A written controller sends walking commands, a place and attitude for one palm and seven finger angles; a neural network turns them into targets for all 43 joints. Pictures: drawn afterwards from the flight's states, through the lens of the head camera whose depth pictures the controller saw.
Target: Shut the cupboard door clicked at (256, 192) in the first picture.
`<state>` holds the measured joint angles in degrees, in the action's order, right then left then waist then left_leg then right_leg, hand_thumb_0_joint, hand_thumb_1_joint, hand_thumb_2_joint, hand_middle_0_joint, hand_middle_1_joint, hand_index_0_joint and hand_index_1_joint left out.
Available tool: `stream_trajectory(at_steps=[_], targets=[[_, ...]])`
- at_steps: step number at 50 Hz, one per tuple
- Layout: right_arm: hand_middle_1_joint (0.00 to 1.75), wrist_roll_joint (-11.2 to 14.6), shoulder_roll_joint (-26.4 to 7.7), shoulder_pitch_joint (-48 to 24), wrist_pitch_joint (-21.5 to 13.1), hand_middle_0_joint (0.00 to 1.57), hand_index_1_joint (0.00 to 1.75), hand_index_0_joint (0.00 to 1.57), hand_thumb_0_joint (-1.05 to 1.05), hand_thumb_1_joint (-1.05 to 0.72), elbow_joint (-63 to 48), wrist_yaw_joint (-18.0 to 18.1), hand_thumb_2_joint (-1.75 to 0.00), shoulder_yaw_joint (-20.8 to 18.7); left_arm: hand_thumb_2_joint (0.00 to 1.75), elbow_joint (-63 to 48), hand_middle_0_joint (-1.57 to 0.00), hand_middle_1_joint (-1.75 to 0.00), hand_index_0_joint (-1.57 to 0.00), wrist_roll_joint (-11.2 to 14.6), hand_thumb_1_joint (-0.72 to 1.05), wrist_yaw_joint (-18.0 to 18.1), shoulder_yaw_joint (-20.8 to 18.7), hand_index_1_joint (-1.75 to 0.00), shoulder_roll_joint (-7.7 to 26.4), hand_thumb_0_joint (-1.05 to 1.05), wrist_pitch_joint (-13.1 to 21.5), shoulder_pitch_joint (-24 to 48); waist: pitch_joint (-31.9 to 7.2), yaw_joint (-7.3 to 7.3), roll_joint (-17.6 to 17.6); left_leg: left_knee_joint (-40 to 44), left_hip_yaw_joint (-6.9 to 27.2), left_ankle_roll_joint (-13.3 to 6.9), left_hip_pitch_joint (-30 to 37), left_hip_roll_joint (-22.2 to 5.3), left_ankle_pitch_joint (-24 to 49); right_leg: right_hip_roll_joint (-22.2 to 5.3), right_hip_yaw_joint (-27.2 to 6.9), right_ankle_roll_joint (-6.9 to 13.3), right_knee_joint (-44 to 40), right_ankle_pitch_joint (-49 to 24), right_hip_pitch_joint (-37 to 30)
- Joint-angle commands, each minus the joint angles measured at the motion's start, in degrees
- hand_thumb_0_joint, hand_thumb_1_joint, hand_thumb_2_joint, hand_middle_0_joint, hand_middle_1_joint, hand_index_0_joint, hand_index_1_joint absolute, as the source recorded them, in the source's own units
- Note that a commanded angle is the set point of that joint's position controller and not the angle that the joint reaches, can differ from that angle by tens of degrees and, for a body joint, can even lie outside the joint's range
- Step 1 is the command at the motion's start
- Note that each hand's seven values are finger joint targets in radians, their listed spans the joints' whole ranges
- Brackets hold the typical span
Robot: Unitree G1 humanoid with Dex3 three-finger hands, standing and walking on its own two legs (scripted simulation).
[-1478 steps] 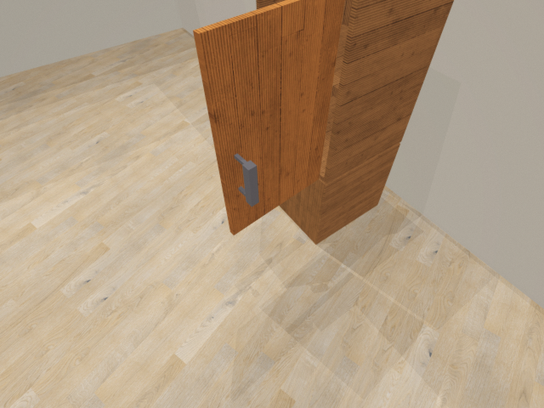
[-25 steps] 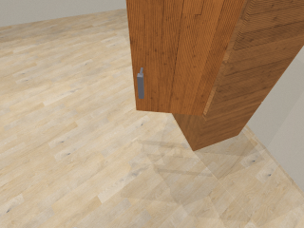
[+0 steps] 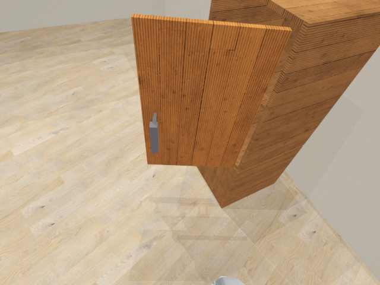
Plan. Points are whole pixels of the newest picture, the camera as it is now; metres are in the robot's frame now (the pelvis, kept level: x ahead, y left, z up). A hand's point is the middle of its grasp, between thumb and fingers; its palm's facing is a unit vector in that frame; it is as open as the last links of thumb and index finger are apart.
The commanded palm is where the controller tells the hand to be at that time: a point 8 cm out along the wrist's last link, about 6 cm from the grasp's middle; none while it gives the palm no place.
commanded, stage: take the last steps up to it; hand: left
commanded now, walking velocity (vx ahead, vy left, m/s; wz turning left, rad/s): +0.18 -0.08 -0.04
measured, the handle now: (155, 133) +0.58 +0.13 -0.12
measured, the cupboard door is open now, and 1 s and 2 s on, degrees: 64 64 64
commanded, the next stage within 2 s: come to a stop and stand still in 0.12 s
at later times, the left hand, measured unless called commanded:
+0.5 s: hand (131, 268) +0.19 +0.14 -0.19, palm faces +0.05 -0.98 -0.20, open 7.3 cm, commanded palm none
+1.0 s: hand (133, 284) +0.16 +0.13 -0.19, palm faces +0.04 -0.97 -0.24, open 7.4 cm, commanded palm none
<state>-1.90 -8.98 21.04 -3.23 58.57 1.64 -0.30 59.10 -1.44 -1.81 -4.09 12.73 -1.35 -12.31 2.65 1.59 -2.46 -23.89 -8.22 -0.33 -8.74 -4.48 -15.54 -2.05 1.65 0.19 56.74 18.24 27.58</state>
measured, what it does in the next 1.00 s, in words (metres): walks ahead: right foot, then left foot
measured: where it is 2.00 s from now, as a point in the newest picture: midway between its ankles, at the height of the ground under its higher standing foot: outside the picture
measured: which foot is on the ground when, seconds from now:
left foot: down 0.00-0.20, up 0.22-0.46, down 0.48-1.00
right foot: up 0.00-0.18, down 0.20-0.50, up 0.52-0.78, down 0.80-1.00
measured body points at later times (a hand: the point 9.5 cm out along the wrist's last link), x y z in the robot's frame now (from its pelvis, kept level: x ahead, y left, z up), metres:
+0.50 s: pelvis +0.13 -0.04 -0.01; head +0.16 -0.03 +0.43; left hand +0.19 +0.19 -0.17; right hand +0.19 -0.28 -0.16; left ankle +0.15 +0.05 -0.75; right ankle +0.13 -0.16 -0.75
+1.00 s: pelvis +0.10 -0.07 -0.03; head +0.10 -0.05 +0.42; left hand +0.15 +0.18 -0.17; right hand +0.19 -0.32 -0.15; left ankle +0.15 +0.04 -0.75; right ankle +0.09 -0.21 -0.75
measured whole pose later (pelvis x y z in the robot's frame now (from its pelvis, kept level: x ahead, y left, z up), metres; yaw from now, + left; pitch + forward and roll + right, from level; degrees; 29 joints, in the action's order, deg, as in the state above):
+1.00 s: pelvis +0.10 -0.07 -0.03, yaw +1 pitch -3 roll -1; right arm -0.9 -11.9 11.6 1.6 50.9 0.4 -3.5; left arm 50.0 -1.6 2.6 -1.1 12.2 -1.5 -16.2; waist 3.1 0.3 -0.7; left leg -40.6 -0.5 -1.5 -20.4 0.3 -15.7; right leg -0.8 -0.3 -1.4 39.8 22.2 14.2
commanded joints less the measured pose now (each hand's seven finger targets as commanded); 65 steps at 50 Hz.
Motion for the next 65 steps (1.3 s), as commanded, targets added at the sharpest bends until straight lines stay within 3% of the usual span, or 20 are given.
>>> stream_trajectory(at_steps=[1, 7, 8, 9, 10, 11, 14, 18, 22, 26, 29, 36, 37, 39, 40, 41, 44, 47, 50, 65], targets=[[0.3, 0.05, -9.69, 4.91, -0.12, 0.2, 0.3, 0.2, 0.0, -0.9, 0.11, 0.41, -0.9, -2.81, 0.9, -4.81, -0.2, -0.3, -0.2, 0.16, 0.9, -0.33, 0.85, -0.3, -0.07, 0.0, 1.36, 3.93, 1.5, 0.71, 11.52, 9.64, 5.42, -7.0, 2.83, -12.31, 23.36, -1.5, 1.97, -0.2, -11.65, -4.51, 0.87], [0.3, 0.25, -9.26, 2.4, 1.4, 0.2, 0.3, 0.2, 0.0, -0.9, 0.91, -0.14, -0.9, -3.64, 0.9, -3.3, -0.2, -0.3, -0.2, -0.07, 0.9, 0.15, -0.08, -0.3, 2.5, 0.0, 1.79, -0.41, 1.91, -2.65, 6.97, 1.49, 4.88, -4.55, -6.85, -9.92, 9.04, 1.99, 5.22, 0.8, -26.16, -8.65, -18.56], [0.3, 0.63, -8.27, 2.11, 1.31, 0.2, 0.3, 0.2, 0.0, -0.9, 1.1, -0.45, -0.9, -3.35, 0.9, -1.7, -0.2, -0.3, -0.2, -0.12, 0.9, 0.52, -0.63, -0.3, 4.28, 0.0, 2.36, -5.75, -0.7, -5.42, 3.52, -6.2, 2.01, -2.7, -10.16, -6.57, 8.02, 0.05, 1.87, 1.91, -29.3, -9.15, -26.37], [0.3, 1.2, -5.17, 2.77, 1.16, 0.2, 0.3, 0.2, 0.0, -0.9, 0.4, -1.01, -0.9, -2.83, 0.9, 0.28, -0.2, -0.3, -0.2, -0.27, 0.9, 1.24, -1.53, -0.3, 8.8, 0.0, 3.18, -12.21, -5.36, -7.5, -6.56, -19.18, -2.35, -0.28, -18.31, -0.52, -4.05, -10.65, -10.85, 5.94, -33.42, -7.88, -35.48], [0.3, 1.51, -3.43, 1.82, 1.49, 0.2, 0.3, 0.2, 0.0, -0.9, -1.45, -0.78, -0.9, -2.44, 0.9, 1.02, -0.2, -0.3, -0.2, 0.18, 0.9, 1.71, -2.05, -0.3, 12.09, 0.0, 3.38, -15.26, -6.99, -7.83, -12.84, -34.18, -0.01, -0.03, -22.84, 3.46, -23.68, -20.3, -23.98, 11.37, -41.44, -9.73, -35.36], [0.3, 1.36, -4.7, 0.9, 1.92, 0.2, 0.3, 0.2, 0.0, -0.9, -1.1, -0.45, -0.9, -2.93, 0.9, 0.59, -0.2, -0.3, -0.2, 0.39, 0.9, 2.24, -1.75, -0.3, 11.14, 0.0, 3.6, -12.19, -6.65, -6.69, -14.59, -41.16, 5.73, -0.49, -24.06, 1.64, -20.88, -19.99, -25.43, 12.59, -43.44, -11.44, -31.39], [0.3, 1.26, -2.66, 1.33, 2.51, 0.2, 0.3, 0.2, 0.0, -0.9, 0.99, -0.13, -0.9, -2.1, 0.9, -2.83, -0.2, -0.3, -0.2, 0.12, 0.9, 3.51, 0.32, -0.3, 4.15, 0.0, 3.3, 0.36, -3.45, -0.83, -2.56, -35.52, 8.52, 1.14, -16.24, -1.5, -12.2, -15.8, -9.79, 11.38, -39.34, -33.58, -18.79], [0.3, 1.8, -0.97, 1.87, 3.78, 0.2, 0.3, 0.2, 0.0, -0.9, 1.63, -0.09, -0.9, -1.41, 0.9, -2.43, -0.2, -0.3, -0.2, -0.08, 0.9, 4.13, 0.17, -0.3, 4.46, 0.0, 3.27, 0.54, -6.87, -0.34, -3.24, -18.33, 5.58, 2.54, -10.05, 1.81, -6.93, -13.36, -5.05, 9.92, -34.38, -49.3, -20.55], [0.3, 1.39, -4.69, 0.19, 4.69, 0.2, 0.3, 0.2, 0.0, -0.9, 0.29, -0.23, -0.9, -2.71, 0.9, -2.5, -0.2, -0.3, -0.2, 0.52, 0.9, 4.59, -0.54, -0.3, 5.92, 0.0, 1.53, 0.73, -4.96, -0.08, -4.4, -3.78, 6.29, 1.9, -3.67, 1.38, 8.01, -12.39, -5.29, 7.14, -29.53, -38.45, -17.77], [0.3, 0.58, -11.27, -4.05, 4.5, 0.2, 0.3, 0.2, 0.0, -0.9, -3.27, 0.64, -0.9, -3.71, 0.9, -5.17, -0.2, -0.3, -0.2, 0.77, 0.9, 4.77, 0.16, -0.3, 2.58, 0.0, -0.89, 0.2, -2.78, -0.43, 16.95, 4.68, 21.9, -10.87, -2.48, -15.85, 47.74, 1.8, 1.3, -1.15, -8.56, 14.05, -8.34], [0.3, 0.25, -11.5, -8.07, 4.39, 0.2, 0.3, 0.2, 0.0, -0.9, -5.09, 1.55, -0.9, -3.56, 0.9, -5.13, -0.2, -0.3, -0.2, 0.68, 0.9, 4.43, -0.38, -0.3, 3.54, 0.0, -1.08, -0.55, -4.93, -1.42, 11.33, -0.24, 18.31, -13.58, 4.13, -15.15, 54.37, 2.15, -4.71, -1.2, 3.54, 15.62, -1.58], [0.3, 0.48, -12.43, -10.51, 4.58, 0.2, 0.3, 0.2, 0.0, -0.9, -6.24, 0.78, -0.9, -4.26, 0.9, -6.49, -0.2, -0.3, -0.2, 0.55, 0.9, 3.73, 0.35, -0.3, 2.3, 0.0, -1.05, -1.99, -7.88, -0.89, 12.01, 0.43, 15.46, -10.79, 2.74, -12.63, 36.59, 1.79, -1.46, -1.35, -12.07, 9.0, -9.16], [0.3, 0.58, -13.4, -11.7, 3.22, 0.2, 0.3, 0.2, 0.0, -0.9, -9.81, 1.08, -0.9, -4.23, 0.9, -9.04, -0.2, -0.3, -0.2, -0.2, 0.9, 3.77, 2.72, -0.3, 9.01, 0.0, 0.65, -9.1, -9.67, -4.65, 7.29, -4.45, 16.51, -6.96, 4.96, -8.81, 34.43, 1.74, -2.15, -1.96, -27.98, 3.5, -13.67], [0.3, 1.04, -8.55, -11.25, 3.08, 0.2, 0.3, 0.2, 0.0, -0.9, -12.72, 0.06, -0.9, -4.71, 0.9, -10.97, -0.2, -0.3, -0.2, -0.58, 0.9, 4.07, 0.92, -0.3, 8.82, 0.0, 1.16, -5.82, -11.09, -1.75, -5.42, -15.8, 7.79, -0.89, -7.81, 1.05, 8.13, -7.22, -12.94, 2.02, -32.96, -25.85, -18.47], [0.3, 0.97, -6.19, -11.14, 3.49, 0.2, 0.3, 0.2, 0.0, -0.9, -13.82, -0.36, -0.9, -4.19, 0.9, -12.38, -0.2, -0.3, -0.2, -0.74, 0.9, 4.21, 0.6, -0.3, 9.89, 0.0, 1.35, -4.26, -9.41, -1.45, -5.36, -17.62, 6.76, 0.26, -12.96, 4.51, -7.63, -12.22, -16.38, 5.82, -31.99, -24.89, -18.48], [0.3, 0.81, -4.61, -11.72, 3.76, 0.2, 0.3, 0.2, 0.0, -0.9, -14.37, -0.74, -0.9, -4.31, 0.9, -13.64, -0.2, -0.3, -0.2, -1.19, 0.9, 4.31, 0.84, -0.3, 10.21, 0.0, 1.25, -4.22, -6.39, -0.85, -0.11, -16.63, 6.36, 0.39, -12.23, 6.34, -7.45, -10.99, -14.23, 6.49, -29.77, -24.74, -15.19], [0.3, 0.72, -6.67, -12.91, 4.17, 0.2, 0.3, 0.2, 0.0, -0.9, -14.92, -0.69, -0.9, -4.71, 0.9, -14.22, -0.2, -0.3, -0.2, -0.67, 0.9, 5.03, -0.07, -0.3, 10.14, 0.0, 2.07, -2.87, -4.13, -1.46, -11.34, -23.45, 8.92, -0.87, -17.71, 4.78, -9.07, -11.41, -15.69, 8.18, -29.49, -30.64, -16.65], [0.3, 0.93, -7.39, -9.11, 3.24, 0.2, 0.3, 0.2, 0.0, -0.9, -12.79, -1.06, -0.9, -4.47, 0.9, -15.53, -0.2, -0.3, -0.2, -0.4, 0.9, 4.99, 0.33, -0.3, 10.47, 0.0, 1.91, -0.69, -3.05, 0.4, -3.92, -10.96, 7.16, -1.17, -6.78, 4.36, 4.55, -7.35, -10.4, 5.58, -26.94, -21.89, -10.01], [0.3, 0.67, -10.61, -9.75, 2.68, 0.2, 0.3, 0.2, 0.0, -0.9, -11.72, -1.22, -0.9, -4.41, 0.9, -14.7, -0.2, -0.3, -0.2, 0.0, 0.9, 4.79, 1.05, -0.3, 8.16, 0.0, 0.91, -3.17, 0.05, -1.35, 10.14, -2.27, 17.55, -4.89, -9.18, -2.92, 7.08, 0.47, -3.71, 0.53, -25.39, 1.27, -8.24], [0.3, 0.45, -13.56, -7.78, 2.7, 0.2, 0.3, 0.2, 0.0, -0.9, -6.89, -1.36, -0.9, -4.15, 0.9, -9.13, -0.2, -0.3, -0.2, -0.2, 0.9, 3.32, 0.95, -0.3, 10.4, 0.0, 1.87, -5.86, 0.36, -1.38, 3.03, 3.4, 16.74, -2.69, -13.42, -0.26, -14.88, -1.85, -6.84, 1.63, -34.49, 10.73, -8.99]])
